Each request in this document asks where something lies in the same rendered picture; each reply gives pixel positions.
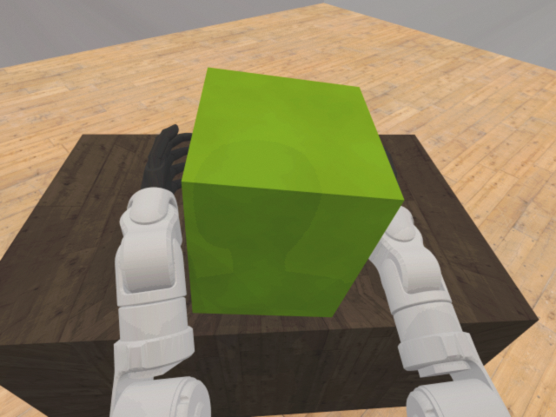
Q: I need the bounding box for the left robot upper arm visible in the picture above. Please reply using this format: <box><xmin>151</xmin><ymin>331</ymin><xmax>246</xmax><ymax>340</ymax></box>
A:
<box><xmin>112</xmin><ymin>376</ymin><xmax>211</xmax><ymax>417</ymax></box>

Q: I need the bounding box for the robot left forearm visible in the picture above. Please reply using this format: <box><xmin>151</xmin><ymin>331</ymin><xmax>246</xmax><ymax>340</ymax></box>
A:
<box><xmin>109</xmin><ymin>188</ymin><xmax>195</xmax><ymax>417</ymax></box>

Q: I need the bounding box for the pedestal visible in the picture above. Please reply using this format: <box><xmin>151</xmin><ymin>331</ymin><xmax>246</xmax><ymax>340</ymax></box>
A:
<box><xmin>0</xmin><ymin>134</ymin><xmax>539</xmax><ymax>417</ymax></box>

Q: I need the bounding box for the carton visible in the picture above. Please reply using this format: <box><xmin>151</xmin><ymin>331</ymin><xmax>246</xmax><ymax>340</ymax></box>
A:
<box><xmin>182</xmin><ymin>67</ymin><xmax>404</xmax><ymax>317</ymax></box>

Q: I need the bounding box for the robot right forearm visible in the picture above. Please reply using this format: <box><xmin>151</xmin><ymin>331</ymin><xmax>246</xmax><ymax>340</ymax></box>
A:
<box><xmin>368</xmin><ymin>206</ymin><xmax>511</xmax><ymax>417</ymax></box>

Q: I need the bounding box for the robot left hand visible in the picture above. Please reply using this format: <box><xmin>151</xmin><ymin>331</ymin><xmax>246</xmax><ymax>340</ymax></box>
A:
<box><xmin>141</xmin><ymin>124</ymin><xmax>192</xmax><ymax>194</ymax></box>

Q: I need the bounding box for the robot right hand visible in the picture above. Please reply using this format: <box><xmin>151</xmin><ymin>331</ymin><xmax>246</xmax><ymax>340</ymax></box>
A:
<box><xmin>383</xmin><ymin>146</ymin><xmax>400</xmax><ymax>186</ymax></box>

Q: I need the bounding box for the right robot upper arm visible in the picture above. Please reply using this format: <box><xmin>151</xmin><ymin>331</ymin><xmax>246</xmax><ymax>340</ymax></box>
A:
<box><xmin>407</xmin><ymin>379</ymin><xmax>509</xmax><ymax>417</ymax></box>

